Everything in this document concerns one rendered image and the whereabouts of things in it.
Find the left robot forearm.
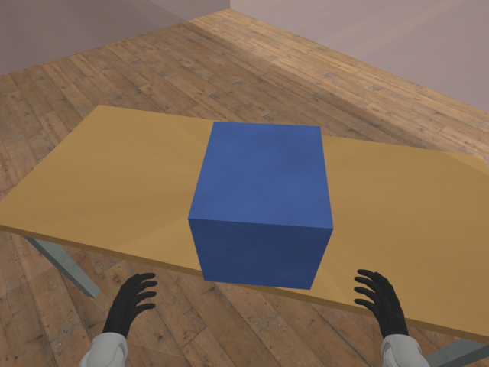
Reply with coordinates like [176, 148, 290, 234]
[79, 333, 128, 367]

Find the right robot forearm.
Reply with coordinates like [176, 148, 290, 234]
[381, 334, 430, 367]

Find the left robot hand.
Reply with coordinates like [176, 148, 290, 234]
[102, 273, 157, 338]

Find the table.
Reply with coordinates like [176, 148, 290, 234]
[0, 105, 489, 367]

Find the right robot hand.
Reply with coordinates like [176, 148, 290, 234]
[354, 269, 409, 338]

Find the carton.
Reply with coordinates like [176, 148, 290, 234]
[188, 122, 333, 290]

